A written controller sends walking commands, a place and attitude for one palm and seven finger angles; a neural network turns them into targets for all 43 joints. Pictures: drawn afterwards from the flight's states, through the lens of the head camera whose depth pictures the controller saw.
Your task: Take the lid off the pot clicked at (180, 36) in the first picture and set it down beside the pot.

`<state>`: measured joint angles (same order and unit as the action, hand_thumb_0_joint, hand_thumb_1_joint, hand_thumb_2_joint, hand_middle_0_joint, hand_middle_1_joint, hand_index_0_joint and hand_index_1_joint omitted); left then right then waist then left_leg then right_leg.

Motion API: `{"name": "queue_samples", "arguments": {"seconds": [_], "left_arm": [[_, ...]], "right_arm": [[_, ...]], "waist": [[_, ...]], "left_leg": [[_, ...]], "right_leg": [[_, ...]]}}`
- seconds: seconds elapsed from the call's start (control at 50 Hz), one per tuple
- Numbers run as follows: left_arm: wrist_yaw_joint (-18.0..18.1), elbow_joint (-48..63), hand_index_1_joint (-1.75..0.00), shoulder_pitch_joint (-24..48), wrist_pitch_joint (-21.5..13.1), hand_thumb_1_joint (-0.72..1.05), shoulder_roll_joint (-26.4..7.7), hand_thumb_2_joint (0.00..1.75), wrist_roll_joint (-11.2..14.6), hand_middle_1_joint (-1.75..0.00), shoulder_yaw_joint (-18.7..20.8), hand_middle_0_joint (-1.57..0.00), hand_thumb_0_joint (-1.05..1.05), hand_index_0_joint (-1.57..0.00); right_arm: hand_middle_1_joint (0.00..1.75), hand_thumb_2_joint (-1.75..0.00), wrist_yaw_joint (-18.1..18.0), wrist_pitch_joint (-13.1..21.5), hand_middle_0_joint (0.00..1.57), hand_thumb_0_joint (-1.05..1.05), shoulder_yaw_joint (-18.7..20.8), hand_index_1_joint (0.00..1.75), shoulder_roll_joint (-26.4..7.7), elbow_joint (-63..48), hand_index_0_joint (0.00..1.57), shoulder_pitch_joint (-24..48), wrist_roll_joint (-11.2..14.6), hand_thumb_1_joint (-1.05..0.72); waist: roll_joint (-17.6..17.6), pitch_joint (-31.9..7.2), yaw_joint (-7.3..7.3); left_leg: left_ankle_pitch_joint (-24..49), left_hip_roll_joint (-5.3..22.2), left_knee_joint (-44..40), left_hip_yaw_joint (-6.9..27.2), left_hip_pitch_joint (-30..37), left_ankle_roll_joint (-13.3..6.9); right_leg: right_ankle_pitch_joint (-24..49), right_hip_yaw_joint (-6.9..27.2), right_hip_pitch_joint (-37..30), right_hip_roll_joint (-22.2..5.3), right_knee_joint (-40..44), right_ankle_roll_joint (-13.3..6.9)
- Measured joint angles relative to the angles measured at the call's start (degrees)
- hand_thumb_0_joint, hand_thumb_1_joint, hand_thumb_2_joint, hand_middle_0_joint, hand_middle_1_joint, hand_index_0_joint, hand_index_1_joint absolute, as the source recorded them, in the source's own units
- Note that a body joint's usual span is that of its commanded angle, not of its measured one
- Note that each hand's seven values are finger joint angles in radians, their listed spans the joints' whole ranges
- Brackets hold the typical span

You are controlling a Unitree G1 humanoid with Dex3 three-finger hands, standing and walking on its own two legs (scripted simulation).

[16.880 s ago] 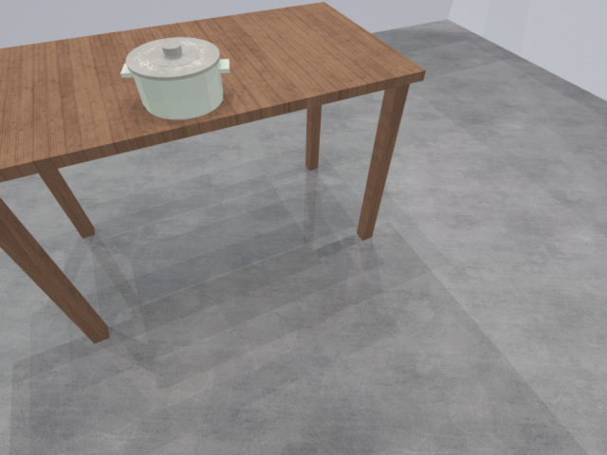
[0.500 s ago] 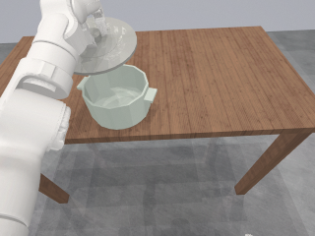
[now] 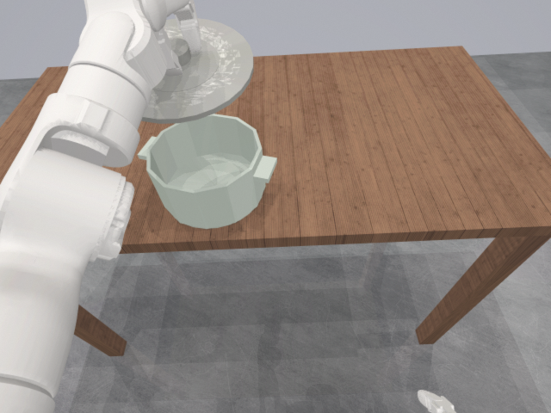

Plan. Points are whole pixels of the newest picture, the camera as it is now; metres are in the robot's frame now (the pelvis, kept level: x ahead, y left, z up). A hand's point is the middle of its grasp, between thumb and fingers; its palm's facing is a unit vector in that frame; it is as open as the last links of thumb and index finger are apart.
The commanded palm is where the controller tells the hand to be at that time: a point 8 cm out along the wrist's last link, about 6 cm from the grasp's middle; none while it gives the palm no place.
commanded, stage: move the lid sideways beside the pot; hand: left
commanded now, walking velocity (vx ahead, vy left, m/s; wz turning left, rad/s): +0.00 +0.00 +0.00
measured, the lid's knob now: (174, 52) +0.53 +0.11 +0.26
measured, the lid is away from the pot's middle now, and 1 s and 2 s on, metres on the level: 0.01 0.13 0.24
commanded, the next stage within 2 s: lower the lid onto the table in 1.96 s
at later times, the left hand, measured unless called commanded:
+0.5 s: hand (107, 56) +0.49 +0.18 +0.28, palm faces -0.21 -0.08 -0.97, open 7.2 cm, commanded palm +0.48 +0.18 +0.34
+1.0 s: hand (68, 63) +0.49 +0.23 +0.27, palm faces -0.23 -0.07 -0.97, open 7.2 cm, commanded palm +0.49 +0.24 +0.34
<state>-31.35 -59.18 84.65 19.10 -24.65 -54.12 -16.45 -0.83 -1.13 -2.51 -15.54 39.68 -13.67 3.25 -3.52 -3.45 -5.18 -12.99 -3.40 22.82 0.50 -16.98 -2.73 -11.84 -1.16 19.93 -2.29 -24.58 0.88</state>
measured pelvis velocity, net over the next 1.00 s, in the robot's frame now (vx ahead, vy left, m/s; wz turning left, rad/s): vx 0.00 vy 0.01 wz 0.01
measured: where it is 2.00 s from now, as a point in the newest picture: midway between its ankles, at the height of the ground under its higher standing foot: outside the picture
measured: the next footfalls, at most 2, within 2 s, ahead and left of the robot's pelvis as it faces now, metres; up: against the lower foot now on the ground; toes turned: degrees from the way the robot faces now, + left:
none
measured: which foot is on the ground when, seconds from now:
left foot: down 0.00-1.00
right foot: down 0.00-1.00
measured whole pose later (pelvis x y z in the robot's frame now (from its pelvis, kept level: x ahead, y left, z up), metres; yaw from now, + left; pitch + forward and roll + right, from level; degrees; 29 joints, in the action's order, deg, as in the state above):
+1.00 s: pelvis +0.00 +0.01 +0.00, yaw +0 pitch +8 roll -1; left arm -33.4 -58.1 80.7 12.7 -39.0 -55.8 -13.9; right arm -1.3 -6.0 -2.3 -16.6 39.4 -14.9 4.9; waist -2.6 -2.2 -5.8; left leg -13.6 -3.1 24.7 1.2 -18.5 -3.0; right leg -11.0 -1.9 19.7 -1.9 -23.1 1.1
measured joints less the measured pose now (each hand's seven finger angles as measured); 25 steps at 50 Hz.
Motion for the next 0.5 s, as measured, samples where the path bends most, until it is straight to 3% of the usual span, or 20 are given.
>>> {"name": "queue_samples", "arguments": {"seconds": [0.12,0.5], "left_arm": [[0.28,-1.12,-0.91,-0.17,-0.38,0.37,-2.35,0.60,-1.08,-1.02,0.67,-0.82,-0.03,-0.65],[-1.53,2.12,-0.90,-3.33,-3.53,0.37,-8.96,0.60,-0.50,-1.02,1.29,-0.83,-0.03,-0.65]], "right_arm": [[0.30,-0.90,-0.06,-1.68,0.20,0.01,0.10,0.30,-0.41,-0.60,0.20,0.04,0.42,-0.90],[0.30,-0.90,-0.26,-2.86,0.20,0.01,0.64,0.30,-0.87,0.04,0.20,-1.58,1.09,-0.91]], "waist": [[0.24,0.08,-0.51],[0.90,0.63,-0.44]], "left_leg": [[-0.19,0.32,0.28,-0.40,-0.19,0.11],[-0.51,0.43,1.07,0.34,-0.46,-0.02]], "right_leg": [[0.08,0.39,0.29,0.35,-0.14,-0.14],[0.44,-0.37,-0.53,0.45,0.87,-0.03]]}}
